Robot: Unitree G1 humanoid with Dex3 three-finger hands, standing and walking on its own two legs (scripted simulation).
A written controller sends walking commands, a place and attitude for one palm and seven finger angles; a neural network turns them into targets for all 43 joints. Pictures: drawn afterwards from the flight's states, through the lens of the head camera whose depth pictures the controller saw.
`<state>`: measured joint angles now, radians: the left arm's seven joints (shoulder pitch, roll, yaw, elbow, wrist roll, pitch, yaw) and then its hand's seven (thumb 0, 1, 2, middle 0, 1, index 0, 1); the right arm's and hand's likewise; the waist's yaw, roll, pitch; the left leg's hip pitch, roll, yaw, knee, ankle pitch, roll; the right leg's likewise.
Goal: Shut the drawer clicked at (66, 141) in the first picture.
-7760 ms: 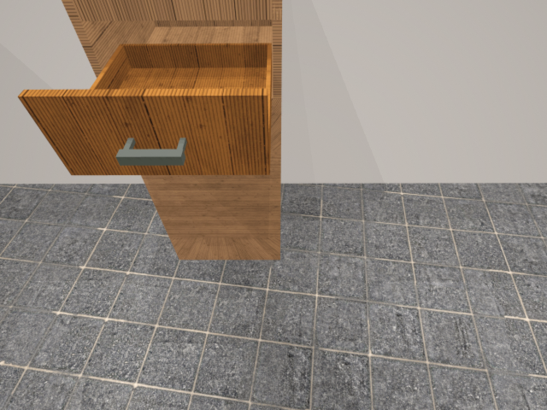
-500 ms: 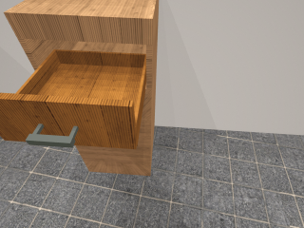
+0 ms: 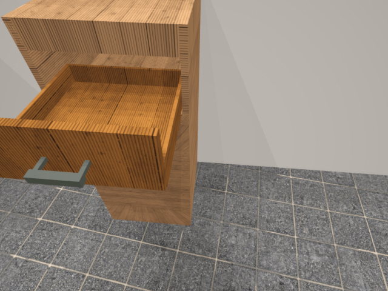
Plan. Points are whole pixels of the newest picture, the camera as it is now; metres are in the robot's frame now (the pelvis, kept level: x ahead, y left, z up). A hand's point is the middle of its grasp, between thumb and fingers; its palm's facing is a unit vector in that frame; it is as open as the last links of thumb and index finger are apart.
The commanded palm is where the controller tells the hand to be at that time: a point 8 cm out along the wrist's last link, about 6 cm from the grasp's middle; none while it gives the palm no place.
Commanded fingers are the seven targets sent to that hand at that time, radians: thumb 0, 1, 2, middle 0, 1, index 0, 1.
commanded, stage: look again from close up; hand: left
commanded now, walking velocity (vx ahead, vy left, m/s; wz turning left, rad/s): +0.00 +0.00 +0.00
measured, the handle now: (60, 170) +0.30 +0.29 +0.11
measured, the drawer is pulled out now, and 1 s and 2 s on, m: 0.27 0.27 0.27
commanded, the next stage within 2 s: raise the hand and make a fist in 0.48 s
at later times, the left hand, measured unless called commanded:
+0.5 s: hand out of the picture +0.01 +0.23 -0.18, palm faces +0.01 -0.98 -0.20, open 7.3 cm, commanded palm none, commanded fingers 0.00 0.90 0.90 -0.20 -0.30 -0.20 -0.30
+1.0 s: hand (91, 280) +0.15 +0.21 -0.02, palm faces -0.05 -1.00 +0.01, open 5.9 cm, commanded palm +0.11 +0.28 +0.01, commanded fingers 0.00 0.90 0.90 -0.64 -0.78 -0.64 -0.78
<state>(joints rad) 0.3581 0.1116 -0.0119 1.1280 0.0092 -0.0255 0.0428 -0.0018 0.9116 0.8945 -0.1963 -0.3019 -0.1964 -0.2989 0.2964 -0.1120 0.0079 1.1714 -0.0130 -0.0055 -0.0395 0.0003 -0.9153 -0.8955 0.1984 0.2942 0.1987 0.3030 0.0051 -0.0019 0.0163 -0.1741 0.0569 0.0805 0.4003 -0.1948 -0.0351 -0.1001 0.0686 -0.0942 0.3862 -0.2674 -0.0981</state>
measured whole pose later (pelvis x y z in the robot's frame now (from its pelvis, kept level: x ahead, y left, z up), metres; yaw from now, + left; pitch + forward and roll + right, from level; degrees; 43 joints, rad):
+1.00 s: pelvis -0.02 +0.04 -0.05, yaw +1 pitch +6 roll +0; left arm 0.54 0.21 0.08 -0.03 -0.20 -0.33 -0.27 0.00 0.91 0.89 -0.45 -0.57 -0.45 -0.57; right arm 0.15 -0.26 -0.03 0.48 0.02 -0.19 0.00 0.01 -0.91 -0.90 0.20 0.29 0.20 0.30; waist -0.01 -0.04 -0.11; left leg -0.54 -0.04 0.07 0.86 -0.43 0.07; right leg -0.53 0.03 -0.07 0.87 -0.44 -0.06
